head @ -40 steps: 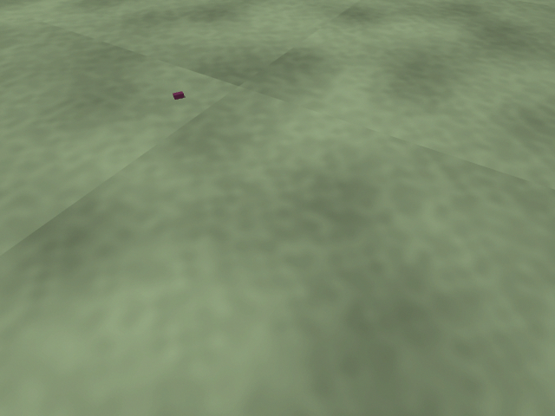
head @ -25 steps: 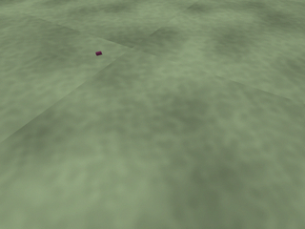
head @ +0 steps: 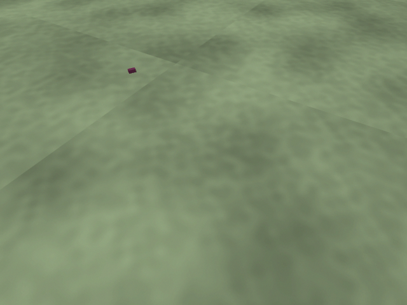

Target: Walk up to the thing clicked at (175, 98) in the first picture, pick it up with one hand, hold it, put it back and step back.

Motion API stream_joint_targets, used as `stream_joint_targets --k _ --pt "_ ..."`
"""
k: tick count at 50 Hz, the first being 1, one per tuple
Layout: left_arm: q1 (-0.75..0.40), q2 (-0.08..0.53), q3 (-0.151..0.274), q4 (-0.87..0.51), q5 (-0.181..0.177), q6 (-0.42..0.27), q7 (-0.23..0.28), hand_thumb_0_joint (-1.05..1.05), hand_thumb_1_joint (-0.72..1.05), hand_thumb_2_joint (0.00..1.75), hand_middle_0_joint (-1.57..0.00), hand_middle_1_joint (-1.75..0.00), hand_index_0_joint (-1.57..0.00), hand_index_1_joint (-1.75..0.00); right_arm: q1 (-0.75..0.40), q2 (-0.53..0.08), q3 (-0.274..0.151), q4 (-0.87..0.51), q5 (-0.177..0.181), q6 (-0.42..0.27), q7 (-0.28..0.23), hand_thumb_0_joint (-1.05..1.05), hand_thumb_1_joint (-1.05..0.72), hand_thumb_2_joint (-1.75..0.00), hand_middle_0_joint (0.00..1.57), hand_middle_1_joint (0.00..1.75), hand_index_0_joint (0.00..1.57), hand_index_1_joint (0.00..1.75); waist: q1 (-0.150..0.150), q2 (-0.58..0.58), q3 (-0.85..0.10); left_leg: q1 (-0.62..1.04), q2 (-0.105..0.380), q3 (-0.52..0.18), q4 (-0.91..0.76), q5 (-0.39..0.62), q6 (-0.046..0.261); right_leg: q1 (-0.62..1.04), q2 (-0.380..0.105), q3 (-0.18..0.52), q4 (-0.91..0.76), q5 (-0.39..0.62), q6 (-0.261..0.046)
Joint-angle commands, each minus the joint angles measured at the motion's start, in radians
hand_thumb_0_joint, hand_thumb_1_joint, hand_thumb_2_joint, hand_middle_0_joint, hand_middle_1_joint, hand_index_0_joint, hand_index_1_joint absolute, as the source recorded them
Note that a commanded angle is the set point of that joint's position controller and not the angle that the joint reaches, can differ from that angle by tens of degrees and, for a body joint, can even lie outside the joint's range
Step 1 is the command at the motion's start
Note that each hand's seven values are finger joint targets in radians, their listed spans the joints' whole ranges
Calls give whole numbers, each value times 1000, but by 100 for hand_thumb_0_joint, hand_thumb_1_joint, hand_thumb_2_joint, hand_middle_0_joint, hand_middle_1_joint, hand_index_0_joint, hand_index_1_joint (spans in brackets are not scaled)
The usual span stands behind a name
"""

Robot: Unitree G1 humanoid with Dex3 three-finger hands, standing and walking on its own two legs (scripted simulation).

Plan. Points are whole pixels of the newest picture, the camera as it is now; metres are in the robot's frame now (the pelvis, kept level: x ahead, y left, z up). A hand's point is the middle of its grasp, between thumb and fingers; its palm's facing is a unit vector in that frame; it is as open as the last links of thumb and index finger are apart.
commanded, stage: stand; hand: left
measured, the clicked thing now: (131, 70) +2.28 +0.68 -0.77
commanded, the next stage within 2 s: walk up in 0.32 s
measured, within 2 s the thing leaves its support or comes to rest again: neither
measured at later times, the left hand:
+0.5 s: hand out of the picture +0.07 +0.30 -0.14, palm faces +0.09 -0.93 -0.36, open 7.4 cm
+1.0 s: hand (39, 238) +0.32 +0.43 -0.15, palm faces +0.06 -0.96 -0.28, open 7.4 cm
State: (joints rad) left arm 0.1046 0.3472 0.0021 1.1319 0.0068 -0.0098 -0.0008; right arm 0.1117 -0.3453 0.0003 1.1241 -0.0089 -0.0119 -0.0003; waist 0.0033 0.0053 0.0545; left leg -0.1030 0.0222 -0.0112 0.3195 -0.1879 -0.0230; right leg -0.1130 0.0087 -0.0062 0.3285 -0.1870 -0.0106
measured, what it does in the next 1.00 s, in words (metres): walks ahead: left foot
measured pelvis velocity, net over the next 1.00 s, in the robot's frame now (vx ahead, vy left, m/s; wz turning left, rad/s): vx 0.25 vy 0.15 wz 0.13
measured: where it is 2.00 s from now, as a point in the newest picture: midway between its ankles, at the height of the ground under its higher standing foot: (166, 181)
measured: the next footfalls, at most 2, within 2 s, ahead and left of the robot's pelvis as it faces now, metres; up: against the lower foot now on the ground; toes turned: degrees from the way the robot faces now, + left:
left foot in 0.70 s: +0.22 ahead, +0.24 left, +0.00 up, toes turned +13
right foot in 1.22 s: +0.63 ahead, +0.05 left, +0.00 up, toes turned +3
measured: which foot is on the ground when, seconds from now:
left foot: down 0.00-0.38, up 0.40-0.68, down 0.70-1.00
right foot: down 0.00-0.72, up 0.74-1.00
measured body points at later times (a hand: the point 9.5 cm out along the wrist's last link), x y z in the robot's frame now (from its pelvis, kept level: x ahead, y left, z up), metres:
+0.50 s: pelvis +0.03 +0.02 +0.00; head +0.02 +0.02 +0.45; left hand +0.07 +0.34 -0.12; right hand +0.13 -0.31 -0.12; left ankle +0.03 +0.15 -0.70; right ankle -0.01 -0.11 -0.75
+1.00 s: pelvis +0.25 +0.15 +0.00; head +0.24 +0.18 +0.45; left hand +0.32 +0.48 -0.13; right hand +0.29 -0.17 -0.10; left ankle +0.19 +0.23 -0.75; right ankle +0.39 +0.01 -0.68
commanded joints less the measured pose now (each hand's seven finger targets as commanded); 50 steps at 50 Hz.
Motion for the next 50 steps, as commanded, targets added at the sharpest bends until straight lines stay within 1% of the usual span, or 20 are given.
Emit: stream_joint_targets --k 1,15,16,17,18,19,20,21,25,31,34,35,36,37,38,39,40,42,44,50 --pt "-33 211 36 -63 -1 -23 9 0 90 90 -20 -30 -20 -30 -36 -212 -36 -61 2 -21 -12 0 -90 -90 20 30 20 30 -1 -1 -89 22 105 -81 -42 153 42 10 -135 103 -47 163 -20" --pt "-31 220 38 -66 -1 -25 12 0 90 90 -20 -30 -20 -30 -25 -208 -35 -63 3 -18 -13 0 -90 -90 20 30 20 30 -5 -1 -98 34 105 -72 -31 185 39 30 -139 103 -47 220 -21" --pt "38 364 114 -116 12 -53 -27 0 90 90 -20 -30 -20 -30 4 -326 -114 -125 -14 -40 26 0 -90 -90 20 30 20 30 20 -3 -221 -68 82 -116 88 -415 129 108 -112 85 59 -375 -56" --pt "64 353 119 -107 22 -57 -39 0 90 90 -20 -30 -20 -30 -56 -318 -110 -143 -26 -39 46 0 -90 -90 20 30 20 30 55 6 -122 -281 73 -124 133 -539 133 102 -162 167 49 -554 -87" --pt "99 366 131 -103 26 -60 -40 0 90 90 -20 -30 -20 -30 -125 -298 -101 -175 -32 -35 56 0 -90 -90 20 30 20 30 86 -33 -34 -472 27 -44 233 -484 100 145 -225 256 -52 -678 -121" --pt "152 399 145 -107 24 -69 -39 0 90 90 -20 -30 -20 -30 -192 -252 -95 -218 -35 -36 61 0 -90 -90 20 30 20 30 129 -178 17 -625 -13 51 482 -335 78 184 -376 446 -220 -789 -179" --pt "134 405 146 -134 23 -82 -33 0 90 90 -20 -30 -20 -30 -212 -250 -98 -237 -43 -39 65 0 -90 -90 20 30 20 30 138 -147 47 -715 37 -19 571 -250 56 188 -462 521 -279 -725 -229" --pt "103 406 143 -152 19 -88 -34 0 90 90 -20 -30 -20 -30 -193 -269 -109 -234 -38 -44 68 0 -90 -90 20 30 20 30 123 -91 66 -713 69 -62 584 -228 39 172 -474 522 -274 -619 -246" --pt "36 369 134 -193 20 -97 -38 0 90 90 -20 -30 -20 -30 -87 -284 -123 -218 -17 -50 103 0 -90 -90 20 30 20 30 45 -110 -11 -591 99 -42 499 -182 22 211 -311 220 -234 -448 -187" --pt "-35 418 134 -235 20 -93 -58 0 90 90 -20 -30 -20 -30 -16 -275 -140 -231 -9 -31 133 0 -90 -90 20 30 20 30 -17 -172 10 -152 94 54 327 34 15 -209 -260 16 -203 -444 -151" --pt "-59 387 124 -231 27 -82 -60 0 90 90 -20 -30 -20 -30 165 -317 -166 -170 -10 -40 115 0 -90 -90 20 30 20 30 -119 -25 -26 112 59 107 282 5 41 -343 -236 -55 46 -409 -140" --pt "-15 337 106 -222 31 -77 -61 0 90 90 -20 -30 -20 -30 301 -364 -188 -123 -16 -48 98 0 -90 -90 20 30 20 30 -178 143 -97 297 28 81 264 -131 72 -419 -168 -109 368 -263 -114" --pt "39 233 74 -229 26 -76 -67 0 90 90 -20 -30 -20 -30 432 -450 -209 -99 -27 -55 74 0 -90 -90 20 30 20 30 -221 420 -112 388 150 -196 64 -501 104 -597 -39 -137 770 -362 -75" --pt "37 245 67 -256 0 -77 -62 0 90 90 -20 -30 -20 -30 349 -533 -208 -153 -11 -72 68 0 -90 -90 20 30 20 30 -171 454 -72 294 354 -704 -210 -749 164 -733 40 -23 932 -377 -59" --pt "20 329 70 -251 12 -79 -54 0 90 90 -20 -30 -20 -30 228 -537 -210 -194 15 -69 67 0 -90 -90 20 30 20 30 -124 322 -5 136 434 -827 -289 -789 231 -675 -37 93 969 -310 -68" --pt "9 355 70 -238 6 -83 -54 0 90 90 -20 -30 -20 -30 144 -497 -200 -216 16 -72 60 0 -90 -90 20 30 20 30 -80 208 34 33 415 -733 -280 -738 213 -650 -85 122 972 -236 -64" --pt "28 377 87 -209 -12 -82 -61 0 90 90 -20 -30 -20 -30 96 -445 -182 -228 10 -84 56 0 -90 -90 20 30 20 30 -48 121 34 17 346 -510 -203 -570 183 -617 -124 129 909 -143 -49" --pt "113 360 97 -170 -28 -71 -80 0 90 90 -20 -30 -20 -30 90 -350 -147 -234 17 -102 52 0 -90 -90 20 30 20 30 -2 105 2 -28 227 -248 -179 -368 115 -505 -152 83 770 -30 -21" --pt "118 336 102 -168 -17 -50 -93 0 90 90 -20 -30 -20 -30 114 -324 -140 -231 23 -113 52 0 -90 -90 20 30 20 30 9 87 9 -72 205 -174 -216 -307 90 -452 -148 58 714 42 9" --pt "-74 299 103 -263 4 -41 -114 0 90 90 -20 -30 -20 -30 185 -332 -141 -226 16 -132 50 0 -90 -90 20 30 20 30 -27 79 111 -16 208 -108 -285 -203 148 -576 -149 12 495 149 27"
